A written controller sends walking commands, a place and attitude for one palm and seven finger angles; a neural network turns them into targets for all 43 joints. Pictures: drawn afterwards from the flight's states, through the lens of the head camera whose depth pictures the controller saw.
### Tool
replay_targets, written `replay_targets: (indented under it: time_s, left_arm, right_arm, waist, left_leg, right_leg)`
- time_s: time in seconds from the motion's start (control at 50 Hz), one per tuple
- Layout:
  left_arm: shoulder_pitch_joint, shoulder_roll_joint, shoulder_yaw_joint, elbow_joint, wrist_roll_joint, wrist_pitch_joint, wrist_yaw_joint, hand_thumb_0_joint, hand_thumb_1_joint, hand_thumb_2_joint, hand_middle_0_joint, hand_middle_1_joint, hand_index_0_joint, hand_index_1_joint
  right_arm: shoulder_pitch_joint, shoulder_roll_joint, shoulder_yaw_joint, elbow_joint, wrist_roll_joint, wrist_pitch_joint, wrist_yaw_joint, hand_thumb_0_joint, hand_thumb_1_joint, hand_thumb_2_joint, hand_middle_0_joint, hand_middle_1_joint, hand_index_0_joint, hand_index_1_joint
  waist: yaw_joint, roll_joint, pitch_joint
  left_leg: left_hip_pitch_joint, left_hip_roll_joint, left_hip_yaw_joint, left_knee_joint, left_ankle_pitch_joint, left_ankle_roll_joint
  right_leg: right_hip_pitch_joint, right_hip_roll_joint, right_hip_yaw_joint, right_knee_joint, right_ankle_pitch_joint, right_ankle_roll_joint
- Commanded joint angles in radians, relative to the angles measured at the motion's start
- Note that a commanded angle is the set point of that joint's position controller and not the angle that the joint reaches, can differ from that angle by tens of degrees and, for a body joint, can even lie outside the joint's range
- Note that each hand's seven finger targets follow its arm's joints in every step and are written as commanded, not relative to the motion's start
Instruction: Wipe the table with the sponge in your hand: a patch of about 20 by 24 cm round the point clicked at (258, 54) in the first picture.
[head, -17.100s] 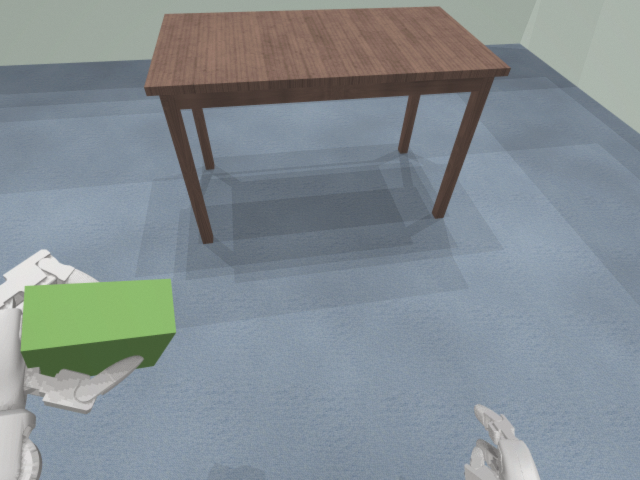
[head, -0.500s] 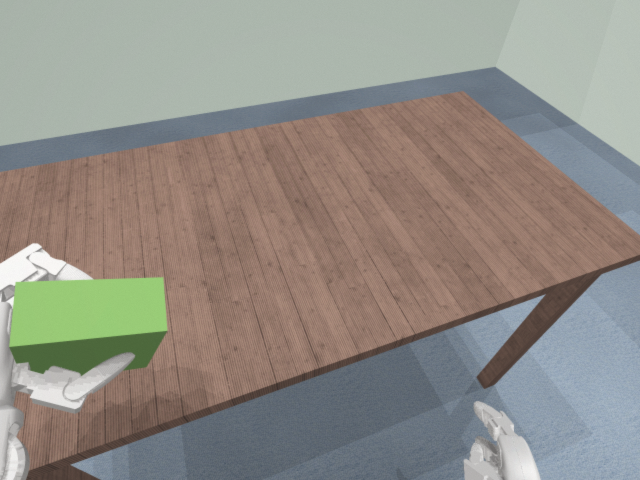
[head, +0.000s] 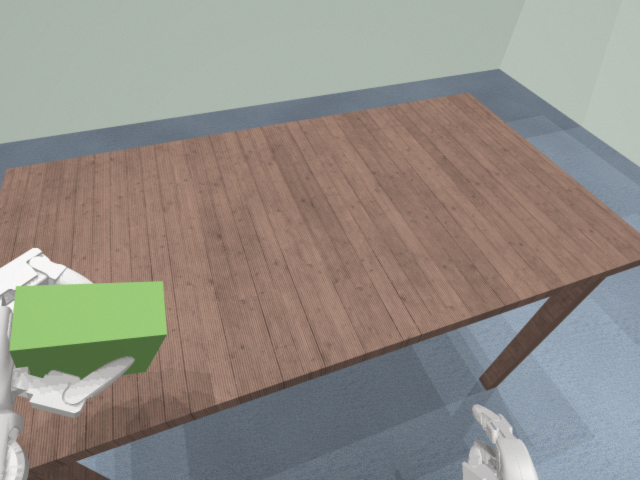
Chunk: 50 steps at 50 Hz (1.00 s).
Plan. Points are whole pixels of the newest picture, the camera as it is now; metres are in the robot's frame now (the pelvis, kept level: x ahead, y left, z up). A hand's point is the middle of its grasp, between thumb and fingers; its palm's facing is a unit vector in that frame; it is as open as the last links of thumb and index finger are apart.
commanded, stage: shuffle to correct the standing spot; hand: left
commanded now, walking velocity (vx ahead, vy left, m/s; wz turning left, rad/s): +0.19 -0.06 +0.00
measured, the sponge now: (112, 334) +0.22 +0.22 +0.13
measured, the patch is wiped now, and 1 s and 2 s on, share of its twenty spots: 0.00 0.00 0.00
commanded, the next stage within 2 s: come to a stop and stand still in 0.10 s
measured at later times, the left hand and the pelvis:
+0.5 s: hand (76, 313) +0.23 +0.25 +0.16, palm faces +0.29 -0.88 -0.38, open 9.5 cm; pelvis -0.01 +0.03 +0.00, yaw -2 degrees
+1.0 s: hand (24, 346) +0.20 +0.28 +0.15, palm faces +0.34 -0.87 -0.35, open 9.5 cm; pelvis -0.03 +0.04 +0.01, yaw -1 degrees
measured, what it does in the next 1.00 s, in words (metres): stands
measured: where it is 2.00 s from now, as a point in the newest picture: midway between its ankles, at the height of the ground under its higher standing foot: outside the picture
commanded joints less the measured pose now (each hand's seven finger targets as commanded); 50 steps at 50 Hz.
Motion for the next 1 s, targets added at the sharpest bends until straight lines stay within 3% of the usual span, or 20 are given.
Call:
replay_targets:
  time_s: [0.0, 0.16, 0.2, 0.22, 0.24, 0.26, 0.28, 0.32, 0.36, 0.4, 0.44, 0.48, 0.5, 0.56, 0.62, 0.7, 0.8, 0.88, 0.9, 0.98]
  left_arm:
    - [-0.098, 0.171, 0.109, -0.244, -0.001, -0.083, 0.019, 0.000, 0.100, 1.300, -1.200, -1.600, -1.200, -1.600]
    - [-0.073, 0.165, 0.109, -0.215, -0.007, -0.073, 0.013, 0.000, 0.100, 1.300, -1.200, -1.600, -1.200, -1.600]
    - [-0.066, 0.164, 0.110, -0.221, -0.006, -0.078, 0.015, 0.000, 0.100, 1.300, -1.200, -1.600, -1.200, -1.600]
    - [-1.036, 0.861, 0.662, -0.272, 0.116, -0.148, 0.010, 0.000, 0.100, 1.300, -1.200, -1.600, -1.200, -1.600]
    - [-0.554, 0.314, 0.246, 0.188, 0.049, -0.122, -0.036, 0.000, 0.100, 1.300, -1.200, -1.600, -1.200, -1.600]
    - [-0.392, 0.284, 0.227, 0.049, 0.028, -0.145, -0.022, 0.000, 0.100, 1.300, -1.200, -1.600, -1.200, -1.600]
    - [-0.345, 0.160, 0.121, 0.094, 0.011, -0.141, -0.022, 0.000, 0.100, 1.300, -1.200, -1.600, -1.200, -1.600]
    - [-0.327, 0.147, 0.077, -0.076, 0.000, -0.178, -0.027, 0.000, 0.100, 1.300, -1.200, -1.600, -1.200, -1.600]
    - [-0.194, 0.113, 0.042, -0.165, 0.001, -0.196, -0.035, 0.000, 0.100, 1.300, -1.200, -1.600, -1.200, -1.600]
    - [-0.120, 0.118, 0.043, -0.226, 0.014, -0.203, -0.041, 0.000, 0.100, 1.300, -1.200, -1.600, -1.200, -1.600]
    - [-0.113, 0.203, 0.136, -0.217, 0.022, -0.205, -0.039, 0.000, 0.100, 1.300, -1.200, -1.600, -1.200, -1.600]
    - [-0.102, 0.306, 0.263, -0.218, 0.015, -0.199, -0.020, 0.000, 0.100, 1.300, -1.200, -1.600, -1.200, -1.600]
    - [-0.098, 0.269, 0.246, -0.187, 0.000, -0.204, -0.023, 0.000, 0.100, 1.300, -1.200, -1.600, -1.200, -1.600]
    - [-0.124, 0.247, 0.241, -0.149, -0.026, -0.204, -0.023, 0.000, 0.100, 1.300, -1.200, -1.600, -1.200, -1.600]
    - [-0.131, 0.209, 0.191, -0.138, -0.023, -0.203, -0.030, 0.000, 0.100, 1.300, -1.200, -1.600, -1.200, -1.600]
    - [-0.152, 0.115, 0.067, -0.130, -0.004, -0.191, -0.037, 0.000, 0.100, 1.300, -1.200, -1.600, -1.200, -1.600]
    - [-0.205, 0.124, 0.058, -0.104, 0.015, -0.175, -0.026, 0.000, 0.100, 1.300, -1.200, -1.600, -1.200, -1.600]
    - [-0.238, 0.212, 0.142, -0.173, 0.023, -0.179, -0.013, 0.000, 0.100, 1.300, -1.200, -1.600, -1.200, -1.600]
    - [-0.225, 0.176, 0.118, -0.153, 0.017, -0.185, -0.017, 0.000, 0.100, 1.300, -1.200, -1.600, -1.200, -1.600]
    - [-0.191, 0.203, 0.148, -0.185, 0.017, -0.187, -0.015, 0.000, 0.100, 1.300, -1.200, -1.600, -1.200, -1.600]
  right_arm:
    - [-0.109, -0.117, -0.037, -0.155, 0.001, -0.057, -0.008, 0.000, -0.900, -0.900, 0.200, 0.300, 0.200, 0.300]
    - [-0.099, -0.119, -0.040, -0.162, 0.003, -0.049, -0.003, 0.000, -0.900, -0.900, 0.200, 0.300, 0.200, 0.300]
    - [-0.108, -0.117, -0.035, -0.159, 0.001, -0.051, -0.006, 0.000, -0.900, -0.900, 0.200, 0.300, 0.200, 0.300]
    - [0.054, -0.136, -0.098, -0.105, -0.018, -0.113, 0.001, 0.000, -0.900, -0.900, 0.200, 0.300, 0.200, 0.300]
    - [-0.026, -0.041, -0.047, -0.096, -0.018, -0.115, 0.006, 0.000, -0.900, -0.900, 0.200, 0.300, 0.200, 0.300]
    - [-0.040, -0.085, -0.058, -0.151, -0.002, -0.109, 0.012, 0.000, -0.900, -0.900, 0.200, 0.300, 0.200, 0.300]
    - [-0.044, -0.088, -0.057, -0.139, 0.021, -0.113, 0.036, 0.000, -0.900, -0.900, 0.200, 0.300, 0.200, 0.300]
    - [-0.053, -0.114, -0.059, -0.139, 0.008, -0.125, 0.053, 0.000, -0.900, -0.900, 0.200, 0.300, 0.200, 0.300]
    - [-0.076, -0.135, -0.072, -0.154, 0.004, -0.136, 0.071, 0.000, -0.900, -0.900, 0.200, 0.300, 0.200, 0.300]
    - [-0.107, -0.111, -0.061, -0.174, -0.005, -0.141, 0.089, 0.000, -0.900, -0.900, 0.200, 0.300, 0.200, 0.300]
    - [-0.096, -0.119, -0.061, -0.170, -0.007, -0.142, 0.088, 0.000, -0.900, -0.900, 0.200, 0.300, 0.200, 0.300]
    - [-0.104, -0.123, -0.055, -0.177, 0.013, -0.133, 0.069, 0.000, -0.900, -0.900, 0.200, 0.300, 0.200, 0.300]
    - [-0.089, -0.119, -0.049, -0.182, 0.007, -0.127, 0.058, 0.000, -0.900, -0.900, 0.200, 0.300, 0.200, 0.300]
    - [-0.069, -0.122, -0.060, -0.174, 0.012, -0.127, 0.039, 0.000, -0.900, -0.900, 0.200, 0.300, 0.200, 0.300]
    - [-0.071, -0.117, -0.051, -0.162, 0.009, -0.134, 0.033, 0.000, -0.900, -0.900, 0.200, 0.300, 0.200, 0.300]
    - [-0.082, -0.125, -0.041, -0.149, 0.004, -0.153, 0.037, 0.000, -0.900, -0.900, 0.200, 0.300, 0.200, 0.300]
    - [-0.096, -0.131, -0.039, -0.148, -0.003, -0.148, 0.030, 0.000, -0.900, -0.900, 0.200, 0.300, 0.200, 0.300]
    - [-0.117, -0.129, -0.043, -0.162, 0.001, -0.145, 0.022, 0.000, -0.900, -0.900, 0.200, 0.300, 0.200, 0.300]
    - [-0.104, -0.125, -0.036, -0.163, -0.008, -0.140, 0.023, 0.000, -0.900, -0.900, 0.200, 0.300, 0.200, 0.300]
    - [-0.108, -0.122, -0.040, -0.178, -0.001, -0.147, 0.022, 0.000, -0.900, -0.900, 0.200, 0.300, 0.200, 0.300]
  waist:
    - [-0.001, 0.088, -0.118]
    - [-0.002, 0.051, -0.121]
    - [-0.001, 0.078, -0.113]
    - [0.052, -0.091, 0.024]
    - [0.030, -0.127, -0.112]
    - [0.054, -0.117, -0.046]
    - [0.033, 0.019, -0.094]
    - [0.025, 0.113, -0.144]
    - [0.033, 0.179, -0.184]
    - [0.034, 0.246, -0.156]
    - [0.041, 0.105, -0.102]
    - [0.038, 0.023, -0.122]
    - [0.026, -0.007, -0.128]
    - [0.012, 0.001, -0.145]
    - [0.015, 0.083, -0.159]
    - [0.019, 0.084, -0.137]
    - [0.020, 0.001, -0.072]
    - [0.021, 0.084, -0.070]
    - [0.023, 0.086, -0.072]
    - [0.024, 0.108, -0.092]
  left_leg:
    - [0.020, 0.077, -0.098, -0.103, 0.213, 0.071]
    - [0.006, 0.063, -0.074, -0.085, 0.182, 0.056]
    - [0.008, 0.070, -0.082, -0.103, 0.174, 0.061]
    - [-0.106, 0.077, 0.070, 0.095, 0.113, 0.042]
    - [-0.087, -0.038, 0.031, 0.137, 0.042, 0.027]
    - [-0.163, -0.036, 0.048, 0.160, 0.001, 0.017]
    - [-0.115, -0.027, 0.053, 0.125, 0.001, 0.028]
    - [0.051, -0.033, 0.036, -0.076, 0.127, 0.038]
    - [0.209, 0.085, -0.131, -0.130, 0.399, 0.098]
    - [0.200, 0.183, -0.248, -0.188, 0.583, 0.158]
    - [0.040, 0.183, -0.194, -0.191, 0.524, 0.125]
    - [-0.016, 0.117, -0.102, -0.130, 0.399, 0.063]
    - [-0.052, 0.081, -0.096, -0.118, 0.331, 0.048]
    - [0.018, 0.026, -0.080, -0.089, 0.290, 0.024]
    - [0.065, 0.042, -0.082, -0.126, 0.302, 0.027]
    - [0.067, 0.056, -0.080, -0.168, 0.250, 0.034]
    - [0.025, 0.044, -0.094, -0.204, 0.080, 0.036]
    - [0.017, 0.039, -0.101, -0.222, 0.031, 0.034]
    - [-0.007, 0.039, -0.103, -0.228, 0.016, 0.039]
    - [0.000, 0.043, -0.107, -0.236, 0.031, 0.033]
  right_leg:
    - [0.054, -0.085, 0.100, -0.063, 0.234, 0.004]
    - [0.065, -0.092, 0.130, -0.093, 0.244, -0.008]
    - [0.055, -0.086, 0.110, -0.092, 0.233, 0.001]
    - [-0.061, -0.103, 0.202, -0.192, 0.153, 0.046]
    - [0.038, -0.211, 0.348, -0.158, 0.187, -0.081]
    - [0.123, -0.253, 0.439, -0.219, 0.307, -0.084]
    - [0.166, -0.284, 0.407, -0.157, 0.408, -0.122]
    - [0.135, -0.201, 0.235, -0.068, 0.403, -0.056]
    - [0.003, -0.086, 0.136, 0.079, 0.274, 0.036]
    - [-0.075, -0.042, 0.054, 0.214, 0.016, 0.050]
    - [0.030, -0.061, 0.043, 0.076, -0.024, 0.039]
    - [0.125, -0.077, 0.057, -0.043, 0.189, 0.035]
    - [0.156, -0.094, 0.073, -0.067, 0.252, 0.026]
    - [0.113, -0.132, 0.170, -0.101, 0.341, -0.001]
    - [0.096, -0.119, 0.144, -0.110, 0.307, 0.016]
    - [0.080, -0.104, 0.116, -0.129, 0.254, 0.034]
    - [0.037, -0.104, 0.133, -0.192, 0.120, 0.037]
    - [0.045, -0.104, 0.154, -0.205, 0.090, 0.030]
    - [0.062, -0.101, 0.137, -0.208, 0.078, 0.031]
    - [0.092, -0.095, 0.132, -0.191, 0.116, 0.031]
